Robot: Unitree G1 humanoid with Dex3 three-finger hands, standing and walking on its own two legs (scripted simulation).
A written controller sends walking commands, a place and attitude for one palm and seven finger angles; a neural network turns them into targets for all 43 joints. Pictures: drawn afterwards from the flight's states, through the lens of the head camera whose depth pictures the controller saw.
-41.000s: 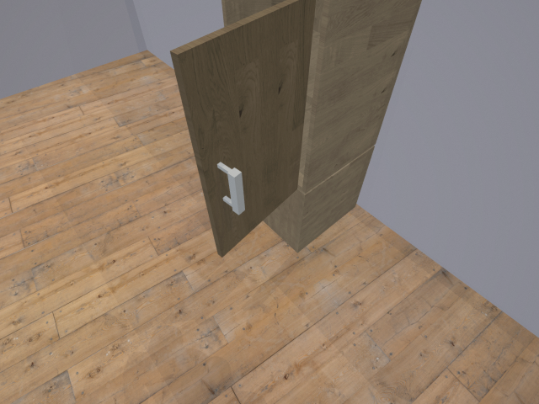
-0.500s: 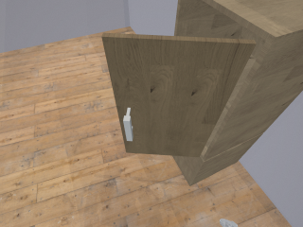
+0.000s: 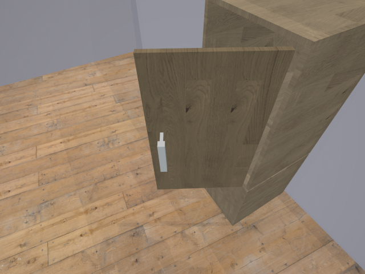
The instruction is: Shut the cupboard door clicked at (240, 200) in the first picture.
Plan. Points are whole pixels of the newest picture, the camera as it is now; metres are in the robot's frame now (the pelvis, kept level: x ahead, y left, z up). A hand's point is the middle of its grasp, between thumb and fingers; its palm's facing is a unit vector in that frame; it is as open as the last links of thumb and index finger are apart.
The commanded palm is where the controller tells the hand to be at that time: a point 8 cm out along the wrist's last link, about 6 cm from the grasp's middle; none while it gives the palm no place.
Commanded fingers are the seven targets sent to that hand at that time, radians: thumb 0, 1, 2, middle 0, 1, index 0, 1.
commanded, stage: come to a stop and stand still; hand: left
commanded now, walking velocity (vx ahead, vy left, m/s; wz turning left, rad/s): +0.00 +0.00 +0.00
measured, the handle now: (162, 152) +0.47 +0.09 -0.06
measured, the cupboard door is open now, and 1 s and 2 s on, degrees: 61 61 61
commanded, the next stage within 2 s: look again from close up in 1.02 s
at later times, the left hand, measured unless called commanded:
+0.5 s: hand out of the picture +0.04 +0.18 -0.18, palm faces -0.02 -0.98 -0.18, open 7.4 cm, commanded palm none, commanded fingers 0.00 0.90 0.90 -0.20 -0.30 -0.20 -0.30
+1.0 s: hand out of the picture +0.10 +0.18 -0.17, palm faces -0.01 -0.98 -0.21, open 7.4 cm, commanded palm none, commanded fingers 0.00 0.90 0.90 -0.20 -0.30 -0.20 -0.30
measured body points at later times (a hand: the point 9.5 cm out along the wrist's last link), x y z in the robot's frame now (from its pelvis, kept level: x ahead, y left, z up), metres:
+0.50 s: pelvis +0.03 +0.01 +0.00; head +0.06 +0.01 +0.45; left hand +0.04 +0.23 -0.16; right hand +0.05 -0.22 -0.15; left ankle -0.01 +0.07 -0.74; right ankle +0.02 -0.14 -0.74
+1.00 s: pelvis +0.06 +0.00 +0.00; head +0.08 +0.00 +0.45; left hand +0.10 +0.23 -0.16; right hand +0.09 -0.24 -0.15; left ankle -0.01 +0.07 -0.74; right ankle +0.02 -0.14 -0.74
